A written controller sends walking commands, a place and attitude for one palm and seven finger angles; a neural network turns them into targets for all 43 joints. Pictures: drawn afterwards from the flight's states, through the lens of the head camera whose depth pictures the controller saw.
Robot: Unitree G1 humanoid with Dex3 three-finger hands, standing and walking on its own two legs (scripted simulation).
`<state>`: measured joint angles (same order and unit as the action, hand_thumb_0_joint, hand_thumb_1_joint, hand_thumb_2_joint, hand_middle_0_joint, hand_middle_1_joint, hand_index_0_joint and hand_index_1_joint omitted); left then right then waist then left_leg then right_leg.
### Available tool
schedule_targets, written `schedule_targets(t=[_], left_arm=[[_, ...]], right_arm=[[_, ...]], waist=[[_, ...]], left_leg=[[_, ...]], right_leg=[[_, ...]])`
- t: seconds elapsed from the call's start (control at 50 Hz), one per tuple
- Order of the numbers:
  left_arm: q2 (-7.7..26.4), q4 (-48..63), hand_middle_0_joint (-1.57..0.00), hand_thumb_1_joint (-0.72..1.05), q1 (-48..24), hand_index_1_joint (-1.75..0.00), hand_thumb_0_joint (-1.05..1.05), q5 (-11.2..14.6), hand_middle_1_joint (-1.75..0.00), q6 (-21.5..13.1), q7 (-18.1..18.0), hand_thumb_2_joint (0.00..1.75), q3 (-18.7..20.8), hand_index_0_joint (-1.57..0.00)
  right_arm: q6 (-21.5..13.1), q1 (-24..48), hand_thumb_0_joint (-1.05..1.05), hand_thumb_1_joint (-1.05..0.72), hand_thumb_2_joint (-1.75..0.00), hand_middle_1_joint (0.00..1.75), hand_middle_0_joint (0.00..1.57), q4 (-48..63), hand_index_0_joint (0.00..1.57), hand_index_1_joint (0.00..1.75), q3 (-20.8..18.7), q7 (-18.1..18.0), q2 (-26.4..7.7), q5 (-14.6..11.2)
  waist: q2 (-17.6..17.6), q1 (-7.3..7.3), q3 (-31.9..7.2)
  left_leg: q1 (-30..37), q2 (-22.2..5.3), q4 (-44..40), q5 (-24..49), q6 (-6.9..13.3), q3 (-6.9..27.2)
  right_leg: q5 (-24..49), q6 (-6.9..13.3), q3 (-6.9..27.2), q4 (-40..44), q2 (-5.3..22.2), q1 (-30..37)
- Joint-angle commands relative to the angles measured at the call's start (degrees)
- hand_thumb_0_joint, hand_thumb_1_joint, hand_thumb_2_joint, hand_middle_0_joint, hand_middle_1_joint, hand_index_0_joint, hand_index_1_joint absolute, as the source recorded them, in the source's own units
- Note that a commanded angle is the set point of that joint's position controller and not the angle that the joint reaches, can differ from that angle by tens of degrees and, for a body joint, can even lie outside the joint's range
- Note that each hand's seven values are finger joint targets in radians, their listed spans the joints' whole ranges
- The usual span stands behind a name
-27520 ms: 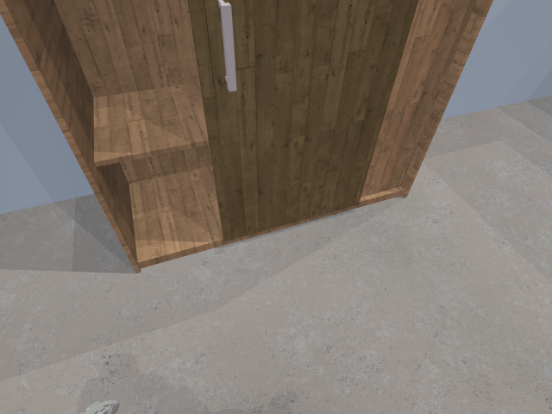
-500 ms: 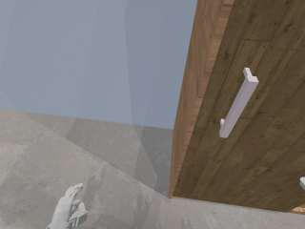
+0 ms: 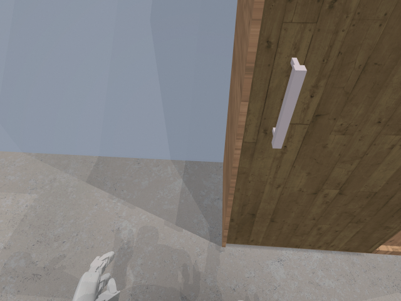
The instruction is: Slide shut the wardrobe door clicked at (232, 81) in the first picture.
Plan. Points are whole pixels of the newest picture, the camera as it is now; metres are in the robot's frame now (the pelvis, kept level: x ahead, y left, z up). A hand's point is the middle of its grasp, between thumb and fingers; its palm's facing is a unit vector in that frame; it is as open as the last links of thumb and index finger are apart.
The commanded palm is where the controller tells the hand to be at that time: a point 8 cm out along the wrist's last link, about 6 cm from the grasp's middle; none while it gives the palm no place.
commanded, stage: step back with the hand held close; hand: right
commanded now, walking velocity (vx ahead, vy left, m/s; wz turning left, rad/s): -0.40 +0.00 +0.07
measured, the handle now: (284, 106) +0.51 -0.15 +0.14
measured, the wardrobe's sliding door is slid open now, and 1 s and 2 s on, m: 0.00 0.00 0.00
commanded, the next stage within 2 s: stop stepping back and stand still in 0.26 s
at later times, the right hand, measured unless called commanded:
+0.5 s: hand out of the picture +0.11 -0.27 +0.20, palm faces +0.45 +0.80 -0.40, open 7.4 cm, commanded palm +0.06 -0.30 +0.20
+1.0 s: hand out of the picture +0.06 -0.28 +0.19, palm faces +0.39 +0.82 -0.43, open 7.4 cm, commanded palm +0.00 -0.32 +0.20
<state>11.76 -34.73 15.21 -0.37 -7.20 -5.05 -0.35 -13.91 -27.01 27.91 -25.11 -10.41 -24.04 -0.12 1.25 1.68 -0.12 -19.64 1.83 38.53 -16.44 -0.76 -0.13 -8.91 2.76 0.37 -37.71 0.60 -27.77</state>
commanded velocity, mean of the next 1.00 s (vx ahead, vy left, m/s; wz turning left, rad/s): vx -0.06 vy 0.00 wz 0.03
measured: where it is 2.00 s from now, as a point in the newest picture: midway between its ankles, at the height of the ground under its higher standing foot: outside the picture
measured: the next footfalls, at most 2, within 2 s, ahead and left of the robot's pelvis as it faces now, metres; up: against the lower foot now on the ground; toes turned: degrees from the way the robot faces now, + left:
right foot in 0.22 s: +0.08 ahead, -0.11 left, +0.00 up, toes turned -1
left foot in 0.52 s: -0.17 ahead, +0.09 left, +0.00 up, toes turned +2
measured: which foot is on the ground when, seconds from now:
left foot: down 0.00-0.26, up 0.28-0.50, down 0.52-1.00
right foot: down 0.00-0.10, up 0.12-0.20, down 0.22-0.52, up 0.54-0.62, down 0.64-1.00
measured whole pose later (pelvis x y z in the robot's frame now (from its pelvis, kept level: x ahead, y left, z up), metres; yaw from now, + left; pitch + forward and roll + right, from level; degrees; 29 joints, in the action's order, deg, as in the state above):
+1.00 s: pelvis -0.16 -0.03 +0.02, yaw +3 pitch -1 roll +2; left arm 11.5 -35.9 16.5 -0.6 -7.1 -4.4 0.0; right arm -10.5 -31.8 27.4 -23.8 -9.3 -24.1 -2.8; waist 0.2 2.3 -2.6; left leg -7.3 1.5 27.0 -19.1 1.0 -0.8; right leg -7.5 0.7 -0.7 -27.9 0.5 -22.8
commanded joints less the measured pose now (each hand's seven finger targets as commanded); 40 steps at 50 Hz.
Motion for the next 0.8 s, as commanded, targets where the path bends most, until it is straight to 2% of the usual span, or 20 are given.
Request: schedule_targets(t=[0.0,0.02,0.06,0.12,0.14,0.18,0.22,0.24,0.28,0.3,0.34,0.4,0.44,0.5,0.52,0.56,0.6,0.66,0.7,0.78], left_arm=[[7.9,9.0,-0.20,0.90,-7.7,-0.30,0.00,-0.1,-0.30,-3.6,-0.3,0.90,3.3,-0.20],[7.6,8.3,-0.20,0.90,-8.0,-0.30,0.00,-0.3,-0.30,-3.4,-0.1,0.90,3.2,-0.20],[6.8,6.2,-0.20,0.90,-7.2,-0.30,0.00,-0.4,-0.30,-3.2,0.2,0.90,3.5,-0.20],[6.0,5.6,-0.20,0.90,-8.0,-0.30,0.00,-0.6,-0.30,-2.5,0.1,0.90,2.9,-0.20],[6.0,5.7,-0.20,0.90,-8.5,-0.30,0.00,-0.6,-0.30,-2.3,0.0,0.90,2.6,-0.20],[7.0,5.7,-0.20,0.90,-9.4,-0.30,0.00,-0.5,-0.30,-2.1,-0.4,0.90,2.4,-0.20],[8.9,6.8,-0.20,0.90,-10.4,-0.30,0.00,-0.3,-0.30,-2.7,-1.2,0.90,2.9,-0.20],[8.2,7.1,-0.20,0.90,-9.8,-0.30,0.00,-0.5,-0.30,-3.2,-1.3,0.90,3.4,-0.20],[8.1,7.1,-0.20,0.90,-9.1,-0.30,0.00,-1.2,-0.30,-4.1,-0.5,0.90,4.5,-0.20],[8.2,7.1,-0.20,0.90,-9.5,-0.30,0.00,-1.6,-0.30,-4.2,-0.1,0.90,4.7,-0.20],[7.5,6.8,-0.20,0.90,-9.1,-0.30,0.00,-1.2,-0.30,-4.9,0.6,0.90,5.0,-0.20],[6.4,7.0,-0.20,0.90,-7.6,-0.30,0.00,-0.2,-0.30,-5.7,1.4,0.90,3.7,-0.20],[6.3,7.0,-0.20,0.90,-7.7,-0.30,0.00,-0.2,-0.30,-4.9,1.4,0.90,3.1,-0.20],[5.6,5.9,-0.20,0.90,-8.1,-0.30,0.00,-0.7,-0.30,-2.8,0.9,0.90,2.9,-0.20],[5.9,5.4,-0.20,0.90,-8.6,-0.30,0.00,-1.1,-0.30,-2.7,0.6,0.90,2.4,-0.20],[6.0,5.7,-0.20,0.90,-8.7,-0.30,0.00,0.4,-0.30,-2.8,0.5,0.90,2.5,-0.20],[6.6,5.9,-0.20,0.90,-8.2,-0.30,0.00,0.8,-0.30,-2.1,0.1,0.90,2.4,-0.20],[7.9,6.1,-0.20,0.90,-8.7,-0.30,0.00,1.9,-0.30,-1.5,0.2,0.90,2.7,-0.20],[7.5,6.3,-0.20,0.90,-8.9,-0.30,0.00,1.1,-0.30,-1.2,0.2,0.90,2.2,-0.20],[7.7,7.3,-0.20,0.90,-9.2,-0.30,0.00,0.1,-0.30,-1.6,0.2,0.90,2.2,-0.20]], right_arm=[[-3.7,-3.6,0.00,-0.90,-0.90,0.30,0.20,9.1,0.20,0.30,-7.0,-0.8,-8.2,-1.0],[-3.7,-2.4,0.00,-0.90,-0.90,0.30,0.20,8.5,0.20,0.30,-6.5,-0.7,-8.4,-1.2],[-3.3,2.0,0.00,-0.90,-0.90,0.30,0.20,10.5,0.20,0.30,-4.4,-1.1,-8.8,-1.7],[-2.1,5.4,0.00,-0.90,-0.90,0.30,0.20,10.5,0.20,0.30,-2.8,-1.9,-9.3,-1.0],[-1.9,6.1,0.00,-0.90,-0.90,0.30,0.20,10.3,0.20,0.30,-3.1,-1.9,-9.8,-1.0],[-2.1,7.9,0.00,-0.90,-0.90,0.30,0.20,11.0,0.20,0.30,-3.3,-1.8,-10.2,-0.8],[-2.8,6.7,0.00,-0.90,-0.90,0.30,0.20,12.4,0.20,0.30,-4.7,-1.7,-9.3,-0.6],[-3.1,5.9,0.00,-0.90,-0.90,0.30,0.20,12.9,0.20,0.30,-5.7,-1.6,-9.2,-0.7],[-4.0,1.8,0.00,-0.90,-0.90,0.30,0.20,12.6,0.20,0.30,-7.3,-0.7,-9.2,-0.9],[-3.8,3.2,0.00,-0.90,-0.90,0.30,0.20,15.3,0.20,0.30,-7.1,-0.5,-8.8,-0.7],[-3.7,2.8,0.00,-0.90,-0.90,0.30,0.20,18.0,0.20,0.30,-5.4,-0.2,-7.6,-1.8],[-2.0,-2.5,0.00,-0.90,-0.90,0.30,0.20,16.3,0.20,0.30,-3.6,-0.4,-6.2,-2.9],[-0.4,-1.5,0.00,-0.90,-0.90,0.30,0.20,15.1,0.20,0.30,-3.3,-0.6,-6.9,-3.1],[0.9,2.0,0.00,-0.90,-0.90,0.30,0.20,11.9,0.20,0.30,-5.3,-0.6,-11.4,-2.9],[0.7,5.0,0.00,-0.90,-0.90,0.30,0.20,11.3,0.20,0.30,-6.8,-1.1,-13.6,-3.0],[2.5,5.2,0.00,-0.90,-0.90,0.30,0.20,7.8,0.20,0.30,-4.6,-0.8,-10.5,-3.2],[3.1,3.5,0.00,-0.90,-0.90,0.30,0.20,5.8,0.20,0.30,-4.1,-0.4,-9.4,-2.7],[2.6,7.2,0.00,-0.90,-0.90,0.30,0.20,5.2,0.20,0.30,-1.9,0.8,-9.0,-2.5],[2.3,4.3,0.00,-0.90,-0.90,0.30,0.20,5.0,0.20,0.30,-2.2,0.6,-8.7,-2.4],[0.4,5.1,0.00,-0.90,-0.90,0.30,0.20,10.6,0.20,0.30,-3.4,0.3,-9.7,-2.1]], waist=[[4.2,-2.02,-2.8],[1.9,-1.59,-0.3],[-7.7,-1.51,-3.4],[-11.2,-1.21,-4.5],[-11.6,-1.11,-3.4],[-4.5,-1.28,-0.7],[11.6,-2.35,-2.7],[13.6,-3.13,-6.2],[16.3,-2.70,-10.3],[16.0,-2.37,-9.2],[12.8,-2.65,-9.9],[12.7,-2.49,-11.7],[12.0,-2.25,-9.9],[-7.7,-1.67,-5.2],[-7.4,-1.39,-5.4],[-12.0,-1.47,-9.7],[-7.5,-1.04,-8.0],[0.1,-1.26,-3.2],[1.6,-1.31,-1.7],[6.5,-1.15,3.5]], left_leg=[[8.5,-3.3,-8.2,-2.3,3.4,7.3],[1.8,-6.2,-13.3,-6.7,5.2,12.1],[-8.5,-13.8,-21.1,-8.0,8.3,19.0],[-11.5,-18.4,-21.8,1.8,8.9,18.0],[-11.3,-17.0,-20.5,2.6,7.7,15.4],[-11.0,-10.7,-15.8,-0.8,4.4,10.6],[0.0,-0.7,-0.2,3.2,0.3,2.4],[4.8,1.2,6.0,1.0,-0.4,0.9],[10.9,3.0,19.9,-9.3,-0.6,2.6],[11.0,3.0,23.6,-8.7,-0.5,3.3],[4.5,1.8,17.2,-10.9,-0.1,2.3],[4.6,2.3,-0.5,-14.9,1.0,-1.9],[9.4,2.5,-16.0,-11.2,2.7,-3.7],[-2.6,-15.7,-28.3,-5.6,10.5,16.8],[-1.6,-19.0,-26.3,6.1,11.5,15.8],[9.1,-13.7,-17.5,23.6,8.0,10.8],[8.7,-10.8,-12.7,30.1,4.4,4.8],[3.8,-6.8,-14.4,13.5,0.8,3.1],[1.1,-6.2,-16.1,8.6,2.3,4.4],[0.7,-3.2,-16.9,-11.0,3.9,1.4]], right_leg=[[-27.3,1.1,8.3,14.6,6.9,-9.4],[-26.1,-0.4,6.1,10.7,5.2,-6.3],[-16.1,-3.6,1.5,-1.5,1.6,6.5],[-10.9,-3.6,0.2,-9.7,0.6,10.9],[-10.4,-3.2,0.6,-7.6,0.9,10.4],[-9.7,-1.5,4.4,5.0,3.5,8.7],[-7.3,2.2,12.6,18.1,12.1,-0.4],[0.6,3.6,14.1,19.5,15.0,-1.1],[-19.9,6.2,19.0,28.1,19.8,-7.8],[-21.5,7.0,18.4,28.0,19.8,-9.6],[-9.9,5.5,12.9,23.7,17.0,1.3],[-16.7,1.0,9.4,25.1,12.3,11.6],[-21.0,-2.7,6.0,23.8,8.9,11.1],[-9.3,-5.1,-1.5,-3.7,2.4,12.6],[-7.1,-4.8,-1.1,-7.4,2.9,10.7],[-2.2,-3.7,-1.0,-3.6,1.2,7.8],[9.4,-2.0,-2.2,2.0,2.0,12.7],[9.3,-0.5,1.4,6.3,5.2,16.1],[5.0,-0.2,2.6,6.5,5.3,14.9],[-19.6,-1.3,7.6,17.5,5.8,7.8]])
